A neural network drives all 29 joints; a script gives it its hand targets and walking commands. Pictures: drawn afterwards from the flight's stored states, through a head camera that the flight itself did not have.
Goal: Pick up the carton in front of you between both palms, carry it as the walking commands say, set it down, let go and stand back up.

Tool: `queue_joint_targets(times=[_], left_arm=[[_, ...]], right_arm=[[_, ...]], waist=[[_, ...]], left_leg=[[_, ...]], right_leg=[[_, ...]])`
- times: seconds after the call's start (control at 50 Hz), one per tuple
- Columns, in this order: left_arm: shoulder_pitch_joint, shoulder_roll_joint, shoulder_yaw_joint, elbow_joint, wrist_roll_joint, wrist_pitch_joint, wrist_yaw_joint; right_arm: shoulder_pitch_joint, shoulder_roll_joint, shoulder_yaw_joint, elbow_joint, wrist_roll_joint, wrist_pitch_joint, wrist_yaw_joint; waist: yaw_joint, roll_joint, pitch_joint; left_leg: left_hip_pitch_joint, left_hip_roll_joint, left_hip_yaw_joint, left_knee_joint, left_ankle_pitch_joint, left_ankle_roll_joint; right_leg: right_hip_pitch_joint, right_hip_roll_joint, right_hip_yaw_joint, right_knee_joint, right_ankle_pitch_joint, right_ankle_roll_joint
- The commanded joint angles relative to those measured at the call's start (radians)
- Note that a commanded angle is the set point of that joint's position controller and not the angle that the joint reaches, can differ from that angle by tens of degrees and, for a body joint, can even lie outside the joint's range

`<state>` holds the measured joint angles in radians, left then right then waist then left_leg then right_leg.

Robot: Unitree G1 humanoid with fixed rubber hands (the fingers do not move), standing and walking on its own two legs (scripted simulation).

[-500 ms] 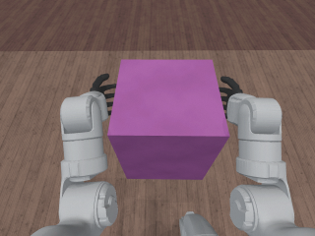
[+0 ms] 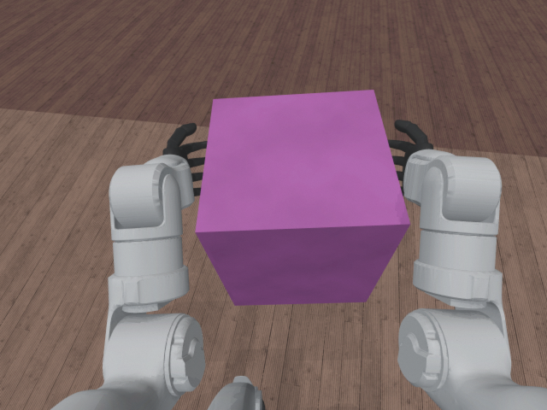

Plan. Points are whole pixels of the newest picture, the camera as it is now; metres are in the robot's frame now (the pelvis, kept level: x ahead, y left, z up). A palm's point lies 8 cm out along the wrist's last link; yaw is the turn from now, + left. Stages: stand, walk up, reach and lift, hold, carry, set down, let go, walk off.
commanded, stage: carry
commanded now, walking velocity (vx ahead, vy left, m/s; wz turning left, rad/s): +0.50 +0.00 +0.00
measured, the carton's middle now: (296, 209) +0.38 +0.02 +0.09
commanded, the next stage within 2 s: none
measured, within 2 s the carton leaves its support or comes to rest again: neither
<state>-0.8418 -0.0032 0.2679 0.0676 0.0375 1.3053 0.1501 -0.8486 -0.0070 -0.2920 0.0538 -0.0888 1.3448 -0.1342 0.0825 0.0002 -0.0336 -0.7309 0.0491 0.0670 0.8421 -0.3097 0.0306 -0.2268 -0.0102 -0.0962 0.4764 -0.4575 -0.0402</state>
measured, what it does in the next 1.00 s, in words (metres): climbs: left foot, then right foot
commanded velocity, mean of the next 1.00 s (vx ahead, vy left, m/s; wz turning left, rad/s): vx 0.50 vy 0.00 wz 0.00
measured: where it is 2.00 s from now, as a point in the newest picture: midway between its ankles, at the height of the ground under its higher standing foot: (300, 175)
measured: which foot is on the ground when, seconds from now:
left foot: up 0.00-0.04, down 0.06-0.50, up 0.52-0.86, down 0.88-1.00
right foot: down 0.00-0.06, up 0.08-0.46, down 0.48-0.90, up 0.92-1.00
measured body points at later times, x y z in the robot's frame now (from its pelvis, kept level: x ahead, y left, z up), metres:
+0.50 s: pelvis +0.30 +0.00 +0.02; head +0.31 +0.00 +0.47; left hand +0.69 +0.14 +0.20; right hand +0.68 -0.16 +0.19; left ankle +0.18 +0.11 -0.70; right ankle +0.41 -0.09 -0.69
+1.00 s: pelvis +0.58 +0.04 +0.06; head +0.59 +0.04 +0.51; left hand +0.97 +0.17 +0.21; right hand +0.95 -0.13 +0.20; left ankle +0.65 +0.11 -0.66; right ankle +0.47 -0.07 -0.57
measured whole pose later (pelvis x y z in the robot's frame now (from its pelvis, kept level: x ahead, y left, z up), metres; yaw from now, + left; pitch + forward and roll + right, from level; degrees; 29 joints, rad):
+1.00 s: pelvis +0.58 +0.04 +0.06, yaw -1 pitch +4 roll +1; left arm -0.83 0.04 0.27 0.17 0.05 1.33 0.11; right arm -0.82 0.00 -0.23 0.18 -0.07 1.32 -0.13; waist -0.05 -0.01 -0.05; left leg -0.50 0.00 0.14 0.64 -0.34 0.05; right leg -0.47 -0.01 -0.01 1.24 -0.48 -0.03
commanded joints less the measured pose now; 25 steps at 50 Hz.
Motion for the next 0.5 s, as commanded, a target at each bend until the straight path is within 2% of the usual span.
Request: queue_joint_targets(times=[0.0, 0.02, 0.04, 0.06, 0.08, 0.1, 0.12, 0.14, 0.16, 0.18, 0.2, 0.28, 0.32, 0.36, 0.4, 0.42, 0.44, 0.46, 0.48], left_arm=[[-0.729, -1.052, -0.617, -0.008, -0.446, 0.015, -0.275], [-0.725, -1.055, -0.612, 0.019, -0.442, 0.014, -0.276], [-0.712, -1.059, -0.604, 0.046, -0.434, 0.014, -0.278], [-0.708, -1.058, -0.590, 0.067, -0.428, 0.012, -0.280], [-0.724, -1.072, -0.579, 0.063, -0.416, 0.010, -0.283], [-0.760, -1.073, -0.578, 0.057, -0.408, 0.004, -0.278], [-0.751, -1.069, -0.573, 0.033, -0.391, 0.001, -0.267], [-0.745, -1.073, -0.565, 0.018, -0.382, -0.002, -0.256], [-0.729, -1.076, -0.557, 0.001, -0.373, -0.005, -0.244], [-0.715, -1.070, -0.548, -0.016, -0.360, -0.007, -0.231], [-0.700, -1.063, -0.547, -0.031, -0.347, -0.009, -0.220], [-0.666, -1.003, -0.561, -0.086, -0.305, -0.009, -0.186], [-0.651, -0.972, -0.571, -0.088, -0.293, -0.001, -0.181], [-0.632, -0.952, -0.578, -0.063, -0.288, 0.009, -0.185], [-0.621, -0.946, -0.582, -0.021, -0.292, 0.017, -0.196], [-0.617, -0.950, -0.581, 0.006, -0.296, 0.020, -0.204], [-0.604, -0.959, -0.576, 0.040, -0.301, 0.019, -0.211], [-0.588, -0.963, -0.565, 0.074, -0.307, 0.018, -0.219], [-0.577, -0.957, -0.547, 0.092, -0.306, 0.012, -0.226]], right_arm=[[-0.672, 0.978, 0.587, 0.030, 0.356, -0.024, 0.187], [-0.663, 0.992, 0.586, 0.060, 0.365, -0.025, 0.197], [-0.637, 0.996, 0.577, 0.098, 0.379, -0.028, 0.207], [-0.620, 1.003, 0.568, 0.119, 0.390, -0.032, 0.216], [-0.654, 1.011, 0.572, 0.119, 0.389, -0.047, 0.222], [-0.697, 1.046, 0.575, 0.075, 0.419, -0.050, 0.230], [-0.751, 1.080, 0.598, 0.017, 0.454, -0.052, 0.237], [-0.813, 1.112, 0.622, -0.041, 0.493, -0.056, 0.242], [-0.858, 1.136, 0.646, -0.092, 0.529, -0.060, 0.244], [-0.888, 1.150, 0.658, -0.132, 0.554, -0.062, 0.245], [-0.901, 1.155, 0.668, -0.160, 0.570, -0.064, 0.244], [-0.872, 1.111, 0.673, -0.198, 0.579, -0.054, 0.244], [-0.839, 1.082, 0.672, -0.179, 0.569, -0.044, 0.244], [-0.799, 1.058, 0.667, -0.132, 0.550, -0.035, 0.247], [-0.769, 1.041, 0.657, -0.076, 0.529, -0.029, 0.250], [-0.760, 1.035, 0.650, -0.048, 0.519, -0.027, 0.252], [-0.751, 1.034, 0.641, -0.019, 0.511, -0.025, 0.253], [-0.732, 1.034, 0.631, 0.014, 0.503, -0.024, 0.256], [-0.745, 1.045, 0.618, 0.030, 0.495, -0.022, 0.261]], waist=[[-0.044, -0.165, -0.411], [-0.094, -0.133, -0.445], [-0.134, -0.067, -0.533], [-0.170, 0.087, -0.610], [-0.172, 0.341, -0.603], [-0.165, 0.259, -0.547], [-0.171, 0.155, -0.512], [-0.168, 0.063, -0.499], [-0.152, 0.046, -0.493], [-0.141, 0.059, -0.508], [-0.140, 0.081, -0.514], [-0.152, 0.098, -0.492], [-0.159, 0.116, -0.463], [-0.158, 0.133, -0.435], [-0.151, 0.145, -0.414], [-0.128, 0.149, -0.424], [-0.081, 0.125, -0.463], [-0.033, 0.079, -0.545], [0.005, -0.118, -0.632]], left_leg=[[0.242, -0.090, 0.137, -0.201, 0.032, 0.015], [0.424, -0.131, 0.185, -0.288, 0.074, 0.031], [0.689, -0.098, 0.128, -0.296, 0.067, 0.055], [0.907, 0.149, -0.278, -0.379, -0.159, 0.119], [1.053, 0.300, -0.715, -0.486, -0.042, 0.250], [1.052, 0.314, -0.721, -0.477, 0.058, 0.266], [1.002, 0.286, -0.619, -0.429, 0.217, 0.257], [0.960, 0.264, -0.521, -0.403, 0.311, 0.229], [0.917, 0.244, -0.453, -0.407, 0.320, 0.201], [0.903, 0.228, -0.403, -0.420, 0.275, 0.179], [0.895, 0.221, -0.377, -0.429, 0.258, 0.175], [0.881, 0.221, -0.295, -0.471, 0.226, 0.213], [0.843, 0.204, -0.228, -0.485, 0.258, 0.200], [0.803, 0.184, -0.159, -0.480, 0.338, 0.172], [0.765, 0.169, -0.102, -0.447, 0.427, 0.141], [0.740, 0.159, -0.066, -0.382, 0.536, 0.120], [0.678, 0.131, 0.008, -0.245, 0.652, 0.085], [0.537, 0.107, 0.045, -0.084, 0.599, 0.037], [0.287, 0.025, 0.047, 0.182, 0.295, -0.016]], right_leg=[[0.215, -0.192, 0.109, -0.018, 0.635, -0.118], [0.161, -0.171, 0.043, 0.111, 0.757, -0.085], [0.052, -0.133, -0.012, 0.284, 0.730, -0.036], [-0.158, -0.079, -0.019, 0.517, 0.402, 0.018], [-0.471, 0.086, 0.032, 0.720, -0.057, 0.045], [-0.594, 0.043, 0.113, 0.871, -0.076, 0.021], [-0.631, 0.017, 0.118, 0.933, -0.040, 0.006], [-0.635, -0.010, 0.125, 0.919, -0.006, 0.002], [-0.619, -0.028, 0.132, 0.875, 0.030, -0.001], [-0.596, -0.034, 0.129, 0.836, 0.050, 0.000], [-0.587, -0.030, 0.114, 0.812, 0.059, 0.002], [-0.617, -0.046, 0.068, 0.639, 0.062, 0.015], [-0.560, -0.050, 0.045, 0.487, 0.112, 0.018], [-0.469, -0.021, -0.005, 0.347, 0.157, 0.014], [-0.350, 0.031, -0.077, 0.222, 0.161, 0.002], [-0.246, 0.068, -0.118, 0.159, 0.167, -0.009], [-0.050, 0.098, -0.157, 0.067, 0.222, -0.026], [0.223, 0.043, -0.068, 0.069, 0.206, -0.057], [0.435, -0.226, 0.404, -0.016, 0.021, -0.158]])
